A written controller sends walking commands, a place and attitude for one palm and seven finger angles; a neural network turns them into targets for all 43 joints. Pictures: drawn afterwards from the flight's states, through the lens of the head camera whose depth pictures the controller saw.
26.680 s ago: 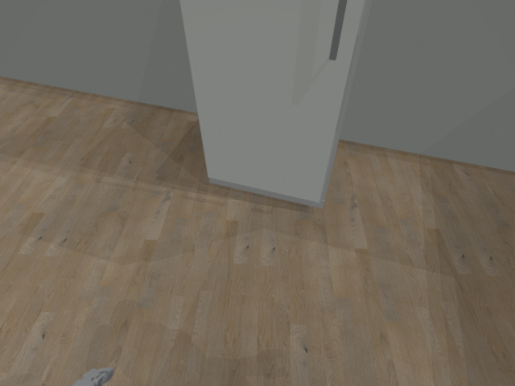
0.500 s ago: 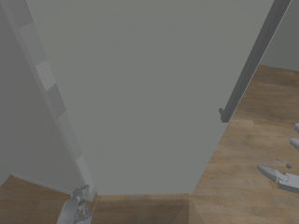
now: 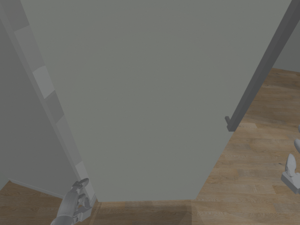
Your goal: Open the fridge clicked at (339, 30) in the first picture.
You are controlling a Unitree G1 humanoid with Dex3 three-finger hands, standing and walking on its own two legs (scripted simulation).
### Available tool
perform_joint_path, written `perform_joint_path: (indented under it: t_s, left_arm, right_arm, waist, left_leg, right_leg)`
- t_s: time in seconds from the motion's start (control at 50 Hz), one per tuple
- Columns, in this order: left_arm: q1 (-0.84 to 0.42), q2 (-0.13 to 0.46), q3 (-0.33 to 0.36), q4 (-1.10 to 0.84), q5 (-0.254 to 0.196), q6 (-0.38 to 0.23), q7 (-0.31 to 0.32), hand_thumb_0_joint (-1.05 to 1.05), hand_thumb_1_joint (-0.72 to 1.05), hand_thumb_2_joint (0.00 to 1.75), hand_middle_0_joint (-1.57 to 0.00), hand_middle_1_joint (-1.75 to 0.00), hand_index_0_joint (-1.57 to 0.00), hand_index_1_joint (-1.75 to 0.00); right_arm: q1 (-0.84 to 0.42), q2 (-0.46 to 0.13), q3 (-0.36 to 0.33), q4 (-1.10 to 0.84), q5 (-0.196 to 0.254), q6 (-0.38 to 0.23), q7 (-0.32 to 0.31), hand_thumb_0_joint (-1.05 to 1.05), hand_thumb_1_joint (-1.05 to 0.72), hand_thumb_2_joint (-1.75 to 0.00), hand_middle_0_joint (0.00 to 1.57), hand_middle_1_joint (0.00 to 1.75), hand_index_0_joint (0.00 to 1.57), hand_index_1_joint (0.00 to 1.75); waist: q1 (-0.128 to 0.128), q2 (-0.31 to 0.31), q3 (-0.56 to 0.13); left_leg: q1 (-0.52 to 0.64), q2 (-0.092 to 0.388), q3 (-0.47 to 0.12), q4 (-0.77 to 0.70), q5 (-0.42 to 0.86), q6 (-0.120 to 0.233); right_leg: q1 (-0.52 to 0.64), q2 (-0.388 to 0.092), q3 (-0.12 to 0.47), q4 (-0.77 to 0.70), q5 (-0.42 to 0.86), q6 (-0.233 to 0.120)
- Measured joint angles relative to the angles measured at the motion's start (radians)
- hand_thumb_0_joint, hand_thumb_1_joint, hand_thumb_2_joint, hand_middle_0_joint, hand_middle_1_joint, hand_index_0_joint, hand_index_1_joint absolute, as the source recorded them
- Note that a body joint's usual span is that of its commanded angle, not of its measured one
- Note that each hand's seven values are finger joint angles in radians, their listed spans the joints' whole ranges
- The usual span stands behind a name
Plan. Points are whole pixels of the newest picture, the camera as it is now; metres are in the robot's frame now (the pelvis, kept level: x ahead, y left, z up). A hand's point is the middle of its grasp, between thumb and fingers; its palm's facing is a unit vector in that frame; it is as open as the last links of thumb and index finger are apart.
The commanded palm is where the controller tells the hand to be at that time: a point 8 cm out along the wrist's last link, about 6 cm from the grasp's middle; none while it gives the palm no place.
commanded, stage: draw the hand back to the body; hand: right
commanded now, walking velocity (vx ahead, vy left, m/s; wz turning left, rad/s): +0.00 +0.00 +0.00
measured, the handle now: (260, 63) +0.42 -0.27 +0.27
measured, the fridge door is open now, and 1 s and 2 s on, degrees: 72 72 72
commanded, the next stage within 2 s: step back with the hand held close in 0.22 s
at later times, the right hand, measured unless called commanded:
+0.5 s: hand (288, 170) +0.19 -0.27 +0.16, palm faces +0.43 +0.80 -0.41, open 7.4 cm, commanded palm +0.13 -0.30 +0.17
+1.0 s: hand out of the picture +0.10 -0.33 +0.16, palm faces +0.45 +0.75 -0.48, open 7.4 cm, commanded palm +0.04 -0.35 +0.17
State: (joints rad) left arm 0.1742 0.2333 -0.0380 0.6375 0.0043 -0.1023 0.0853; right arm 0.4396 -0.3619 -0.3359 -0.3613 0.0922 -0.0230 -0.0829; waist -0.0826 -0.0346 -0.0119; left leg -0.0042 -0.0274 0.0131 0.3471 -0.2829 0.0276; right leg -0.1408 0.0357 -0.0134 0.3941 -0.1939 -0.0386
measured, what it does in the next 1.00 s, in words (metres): steps on the spot: left foot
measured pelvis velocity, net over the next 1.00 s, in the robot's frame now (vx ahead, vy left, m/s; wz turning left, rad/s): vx -0.08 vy -0.04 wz -0.04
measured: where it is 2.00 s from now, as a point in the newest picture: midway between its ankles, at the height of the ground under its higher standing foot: outside the picture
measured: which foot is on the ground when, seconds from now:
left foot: down 0.00-0.90, up 0.92-0.96, down 0.98-1.00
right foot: down 0.00-1.00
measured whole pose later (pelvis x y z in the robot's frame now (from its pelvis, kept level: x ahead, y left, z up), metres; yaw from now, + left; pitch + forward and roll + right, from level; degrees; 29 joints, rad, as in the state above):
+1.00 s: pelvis -0.08 -0.04 -0.01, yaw -2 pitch +3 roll +2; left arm 0.20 0.22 -0.01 0.55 -0.01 -0.03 0.08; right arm 0.53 -0.44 -0.46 -0.49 0.06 -0.18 -0.11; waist -0.02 -0.01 -0.03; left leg -0.21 -0.04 -0.03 0.48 -0.34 0.00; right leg -0.44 0.08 -0.01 0.46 -0.09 -0.10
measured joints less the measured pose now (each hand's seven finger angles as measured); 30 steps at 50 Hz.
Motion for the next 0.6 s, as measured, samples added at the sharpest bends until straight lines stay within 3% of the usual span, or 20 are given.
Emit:
perform_joint_path:
  t_s: [0.36, 0.5, 0.6]
  left_arm:
    - [0.014, -0.004, -0.001, 0.008, 0.0, 0.031, 0.002, 0.01, 0.9, 0.9, -0.2, -0.3, -0.2, -0.3]
    - [-0.008, 0.011, 0.01, -0.039, -0.005, 0.097, -0.005, 0.01, 0.9, 0.9, -0.2, -0.3, -0.2, -0.3]
    - [-0.016, 0.019, 0.029, -0.073, -0.015, 0.136, -0.004, 0.01, 0.9, 0.9, -0.2, -0.3, -0.2, -0.3]
  right_arm:
    - [-0.005, -0.003, -0.003, 0.008, 0.003, 0.017, 0.004, 0.02, -0.89, -0.9, 0.21, 0.3, 0.21, 0.3]
    - [0.013, -0.024, -0.035, -0.058, -0.011, -0.059, -0.009, 0.02, -0.9, -0.9, 0.21, 0.3, 0.21, 0.3]
    - [0.09, -0.037, -0.03, -0.078, -0.005, -0.072, -0.009, 0.02, -0.9, -0.9, 0.21, 0.3, 0.21, 0.3]
  waist:
    - [0.005, -0.006, -0.001]
    - [0.044, -0.012, -0.007]
    - [0.062, -0.009, -0.006]
  left_leg:
    - [0.008, -0.007, 0.003, -0.006, 0.002, 0.007]
    - [-0.057, -0.019, 0.022, -0.009, 0.026, -0.004]
    - [-0.111, -0.011, 0.009, 0.007, 0.04, -0.017]
  right_leg:
    - [0.006, -0.006, 0.004, -0.003, 0.001, 0.007]
    - [-0.085, -0.016, 0.022, 0.043, 0.004, 0.002]
    - [-0.127, -0.012, 0.007, 0.039, 0.026, -0.011]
